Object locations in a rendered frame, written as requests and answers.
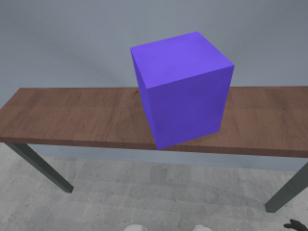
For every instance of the table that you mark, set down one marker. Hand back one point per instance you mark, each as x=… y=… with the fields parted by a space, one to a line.
x=257 y=121

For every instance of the carton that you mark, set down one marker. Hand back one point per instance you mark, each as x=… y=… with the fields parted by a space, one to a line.
x=183 y=82

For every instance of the robot right hand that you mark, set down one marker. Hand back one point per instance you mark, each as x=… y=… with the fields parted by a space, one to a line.
x=296 y=225

